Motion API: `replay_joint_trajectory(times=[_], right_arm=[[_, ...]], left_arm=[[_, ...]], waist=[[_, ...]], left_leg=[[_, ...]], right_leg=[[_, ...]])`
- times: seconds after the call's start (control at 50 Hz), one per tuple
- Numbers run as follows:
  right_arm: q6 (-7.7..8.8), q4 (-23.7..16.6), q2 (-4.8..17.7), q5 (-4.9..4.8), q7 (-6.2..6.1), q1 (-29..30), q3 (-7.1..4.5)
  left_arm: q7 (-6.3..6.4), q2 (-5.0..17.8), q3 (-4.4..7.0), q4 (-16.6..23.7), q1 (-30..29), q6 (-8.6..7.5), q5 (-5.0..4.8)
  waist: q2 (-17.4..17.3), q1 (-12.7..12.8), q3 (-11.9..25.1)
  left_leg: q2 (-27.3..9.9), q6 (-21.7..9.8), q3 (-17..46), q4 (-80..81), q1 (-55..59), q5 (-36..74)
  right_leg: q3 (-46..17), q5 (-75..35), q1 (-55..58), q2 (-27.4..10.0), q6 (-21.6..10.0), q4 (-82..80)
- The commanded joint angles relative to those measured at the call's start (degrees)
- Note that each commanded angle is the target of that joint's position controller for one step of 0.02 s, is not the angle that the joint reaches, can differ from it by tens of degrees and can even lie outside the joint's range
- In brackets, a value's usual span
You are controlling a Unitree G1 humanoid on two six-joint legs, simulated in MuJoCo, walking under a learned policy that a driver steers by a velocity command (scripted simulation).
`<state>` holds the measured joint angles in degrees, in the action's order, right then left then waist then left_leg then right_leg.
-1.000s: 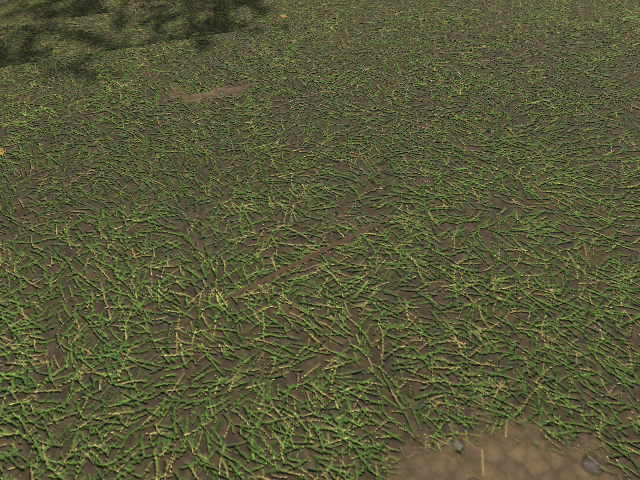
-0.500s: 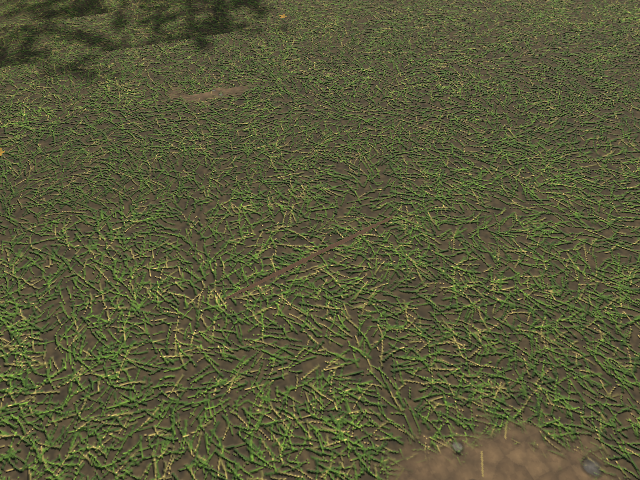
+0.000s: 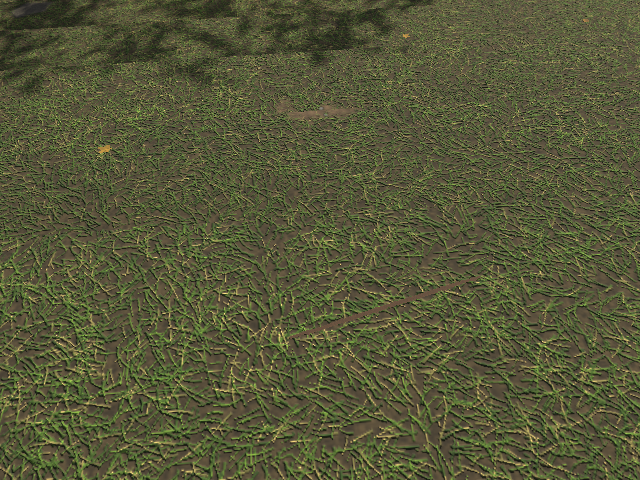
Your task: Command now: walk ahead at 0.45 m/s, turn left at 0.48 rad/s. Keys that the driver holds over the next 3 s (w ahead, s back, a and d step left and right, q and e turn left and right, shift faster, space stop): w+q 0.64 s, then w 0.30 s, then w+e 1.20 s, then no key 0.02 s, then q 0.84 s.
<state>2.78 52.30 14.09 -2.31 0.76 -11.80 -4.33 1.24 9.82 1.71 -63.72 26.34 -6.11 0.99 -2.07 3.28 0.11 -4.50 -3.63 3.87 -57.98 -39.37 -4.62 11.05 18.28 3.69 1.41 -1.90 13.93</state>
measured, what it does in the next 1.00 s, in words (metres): walks ahead, turning left: left foot, then right foot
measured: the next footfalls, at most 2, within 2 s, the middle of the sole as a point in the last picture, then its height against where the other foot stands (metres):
left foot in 0.22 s outside the picture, level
right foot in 0.70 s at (351, 436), level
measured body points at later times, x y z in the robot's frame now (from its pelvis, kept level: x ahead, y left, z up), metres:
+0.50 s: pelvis +0.28 +0.06 +0.01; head +0.30 +0.09 +0.46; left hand +0.40 +0.37 -0.08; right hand +0.41 -0.18 -0.11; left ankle +0.25 +0.12 -0.74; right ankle +0.47 -0.10 -0.67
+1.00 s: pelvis +0.56 +0.11 +0.01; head +0.58 +0.12 +0.46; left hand +0.45 +0.35 -0.12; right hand +0.82 -0.03 -0.10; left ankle +0.58 +0.30 -0.68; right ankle +0.58 +0.00 -0.74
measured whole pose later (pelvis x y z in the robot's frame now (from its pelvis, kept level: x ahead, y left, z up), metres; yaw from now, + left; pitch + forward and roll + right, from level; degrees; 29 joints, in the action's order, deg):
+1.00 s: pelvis +0.56 +0.11 +0.01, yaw +28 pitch +2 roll -2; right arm 4.1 42.3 15.1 4.5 2.6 -11.1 -2.3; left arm -1.7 13.2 3.1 -47.5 22.2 -7.1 2.5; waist -2.3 4.8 0.6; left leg -5.3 -0.3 2.4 -49.5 -37.0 -9.5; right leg 1.9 11.2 -7.3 2.8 -3.3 16.0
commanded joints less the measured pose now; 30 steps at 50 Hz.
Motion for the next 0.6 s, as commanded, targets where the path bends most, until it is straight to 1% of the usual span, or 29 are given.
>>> replay_joint_trajectory(times=[0.02, 0.06, 0.08, 0.1, 0.12, 0.14, 0.16, 0.18, 0.2, 0.22, 0.24, 0.26, 0.28, 0.3, 0.32, 0.34, 0.36, 0.38, 0.4, 0.42, 0.46, 0.5, 0.52, 0.56, 0.6], right_arm=[[0.62, -7.13, -1.17, 0.45, 1.0, 9.42, 1.2], [0.77, -9.21, -1.38, 0.6, 1.91, 13.17, 1.58], [0.82, -10.09, -1.34, 0.55, 2.39, 14.45, 1.66], [0.91, -10.87, -1.06, 0.5, 2.82, 15.1, 1.57], [1.0, -11.51, -0.32, 0.5, 3.18, 14.96, 1.2], [0.95, -11.8, 0.87, 0.48, 3.43, 13.58, 0.6], [0.81, -11.36, 2.56, 0.38, 3.62, 9.78, -0.26], [0.56, -10.23, 5.39, 0.33, 3.67, 3.47, -1.59], [0.27, -7.96, 9.2, 0.42, 3.09, -5.51, -3.58], [-0.57, -6.23, 13.14, 0.58, 1.5, -12.0, -4.98], [0.13, -8.38, 17.64, 1.55, 1.27, -8.95, -5.13], [0.56, -7.58, 12.35, 2.27, 1.22, -11.21, -3.78], [1.46, -7.41, 9.16, 2.15, 1.2, -7.9, -2.96], [2.14, -8.61, 7.18, 1.53, 1.57, -2.18, -2.23], [2.51, -9.7, 5.62, 1.53, 1.67, 1.58, -1.61], [2.57, -10.39, 5.38, 1.83, 1.51, 3.02, -1.38], [2.58, -10.4, 5.74, 1.55, 1.28, 3.07, -1.41], [2.68, -10.19, 6.33, 1.36, 0.91, 2.19, -1.48], [2.76, -10.02, 7.22, 1.41, 0.47, 0.93, -1.68], [2.75, -9.92, 8.23, 1.5, -0.03, -0.28, -1.92], [2.42, -9.63, 9.04, 1.3, -0.79, -3.2, -2.13], [1.96, -9.45, 9.1, 0.89, -1.12, -5.62, -2.16], [1.79, -9.38, 9.2, 0.81, -1.19, -6.45, -2.16], [1.52, -9.04, 9.43, 0.66, -1.28, -8.2, -2.18], [1.08, -8.87, 8.94, 0.45, -1.51, -9.55, -2.05]], left_arm=[[1.07, 9.63, 1.45, 3.5, -0.27, -0.25, -0.02], [1.29, 10.27, 1.67, 3.48, 1.68, 0.04, -0.58], [1.29, 10.46, 1.77, 3.55, 2.26, 0.27, -0.8], [1.3, 10.87, 1.88, 3.84, 2.12, 0.5, -0.96], [1.4, 11.68, 2.06, 4.34, 1.55, 0.7, -1.06], [1.63, 12.64, 2.33, 4.88, 0.89, 0.96, -1.14], [1.92, 13.69, 2.66, 5.62, -0.35, 1.37, -1.11], [1.95, 15.01, 3.05, 6.54, -1.97, 1.71, -1.11], [1.65, 15.41, 3.13, 7.93, -4.49, 1.62, -1.52], [1.04, 12.81, 2.42, 9.63, -4.48, 0.86, -0.74], [-0.43, 4.65, 0.08, 12.8, 2.11, -1.37, -1.0], [-1.37, 9.79, 1.32, 15.18, -6.35, -4.07, -3.13], [-1.35, 11.65, 1.89, 17.39, -10.91, -4.73, -4.71], [-0.73, 11.43, 2.05, 17.21, -11.42, -4.57, -3.82], [-0.23, 11.96, 2.74, 16.54, -10.03, -3.66, -2.63], [-0.21, 12.05, 3.08, 16.54, -8.14, -2.56, -1.95], [-0.16, 11.63, 3.28, 17.14, -7.82, -1.74, -1.35], [-0.08, 10.86, 3.23, 17.85, -8.7, -1.15, -0.71], [0.1, 10.47, 3.15, 18.96, -10.8, -0.75, -0.14], [0.31, 10.15, 3.03, 20.27, -13.71, -0.54, 0.22], [0.5, 9.6, 2.76, 22.37, -19.58, -0.49, 0.2], [0.16, 8.45, 2.22, 23.91, -24.56, -0.77, -0.2], [-0.14, 8.25, 2.05, 24.61, -26.58, -0.93, -0.51], [-0.75, 8.92, 2.09, 26.01, -29.45, -1.27, -1.15], [-1.47, 10.4, 2.44, 27.15, -30.74, -1.86, -1.37]], waist=[[5.1, 0.12, -9.73], [4.72, 0.83, -10.25], [4.63, 0.76, -10.35], [4.95, 0.12, -9.93], [5.98, -1.08, -8.55], [7.66, -2.83, -6.24], [9.56, -5.63, -3.17], [10.78, -9.36, 0.88], [9.71, -14.43, 5.59], [1.21, -15.52, 9.53], [-10.95, -7.05, 18.35], [-4.69, -11.32, 19.53], [-2.84, -9.47, 10.05], [4.22, -5.59, 4.53], [5.14, -3.1, 2.84], [4.35, -1.26, 2.06], [3.61, -0.43, 1.4], [2.97, -0.28, 0.83], [2.3, -0.63, 0.27], [1.42, -1.31, -0.43], [0.11, -3.46, -1.21], [-1.21, -5.66, -1.16], [-1.89, -6.55, -1.06], [-3.04, -7.74, -0.53], [-3.39, -7.91, 0.13]], left_leg=[[-0.51, 0.6, -3.64, 9.38, -5.51, 4.9], [-0.08, -0.28, -6.35, 13.67, -4.68, 5.16], [0.39, -1.0, -7.59, 15.6, -3.99, 4.45], [1.3, -1.94, -9.02, 17.36, -2.0, 3.33], [2.86, -3.04, -10.71, 18.27, 1.37, 1.83], [4.84, -4.23, -12.31, 18.11, 5.29, -0.17], [6.93, -5.57, -13.38, 17.56, 10.6, -2.56], [8.46, -7.28, -13.0, 18.21, 19.22, -4.03], [9.64, -9.52, -10.92, 23.71, 33.15, -0.57], [1.12, -12.39, 4.13, 26.77, 48.83, -4.35], [-14.94, -25.14, 40.74, 34.02, 64.62, -8.63], [-14.51, -22.94, 44.35, 42.67, 62.88, -14.59], [-12.5, -19.43, 35.03, 43.55, 54.92, -12.71], [-9.5, -16.77, 27.39, 44.14, 44.16, -6.38], [-7.16, -15.13, 21.66, 44.53, 36.51, -1.04], [-5.41, -14.55, 18.37, 45.42, 30.94, 1.55], [-4.31, -14.39, 16.63, 46.17, 27.53, 3.31], [-3.62, -14.52, 14.55, 46.64, 24.65, 6.27], [-2.82, -14.54, 12.76, 47.0, 22.67, 8.41], [-1.95, -14.25, 11.44, 47.13, 21.43, 9.44], [-0.19, -12.62, 10.11, 46.24, 21.37, 8.49], [1.16, -10.61, 9.65, 44.94, 22.28, 4.74], [1.26, -9.87, 10.04, 44.42, 22.72, 3.02], [0.08, -9.28, 12.53, 42.89, 25.07, 1.41], [-1.53, -8.93, 16.08, 39.17, 29.71, 0.86]], right_leg=[[-4.09, -26.13, -5.62, -15.17, -3.99, -7.56], [-1.72, -29.44, -3.54, -16.01, -3.94, -6.66], [-0.45, -32.23, -2.12, -16.33, -3.85, -5.48], [0.93, -38.11, -1.01, -16.59, -3.64, -3.6], [2.08, -48.12, 0.03, -16.9, -3.39, -0.68], [2.84, -59.4, 1.33, -17.34, -3.15, 3.47], [3.34, -68.87, 2.02, -17.72, -2.91, 9.79], [2.85, -72.78, 0.52, -18.06, -2.78, 18.72], [2.86, -66.98, -5.18, -16.1, -1.55, 31.25], [2.09, -33.11, -20.56, -11.27, 0.66, 51.15], [-7.87, 14.47, -41.68, 1.04, 2.8, 72.39], [-18.69, 11.94, -47.73, -0.6, 0.82, 75.0], [-17.98, 6.69, -50.87, -3.45, -0.87, 70.93], [-17.43, 2.64, -47.73, -6.12, -0.82, 65.31], [-17.2, 0.79, -43.22, -7.93, -0.16, 60.86], [-17.51, -0.17, -38.91, -9.27, 0.59, 58.27], [-16.91, -0.63, -37.12, -9.72, 1.57, 55.31], [-15.83, -1.6, -36.32, -9.76, 2.66, 52.72], [-15.0, -4.04, -36.45, -9.46, 3.66, 49.56], [-14.3, -7.24, -37.26, -8.97, 4.53, 45.61], [-13.67, -14.75, -38.33, -7.3, 5.29, 35.93], [-13.51, -21.41, -36.73, -5.02, 5.03, 25.67], [-13.23, -23.5, -35.54, -3.92, 4.92, 21.84], [-13.5, -24.53, -34.29, -2.63, 4.71, 18.09], [-14.74, -22.07, -34.43, -1.97, 3.92, 14.96]])
Over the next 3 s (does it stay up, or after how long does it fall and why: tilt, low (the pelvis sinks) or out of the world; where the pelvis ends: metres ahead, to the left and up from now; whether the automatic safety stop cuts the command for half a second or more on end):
stays up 1.40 0.20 -0.18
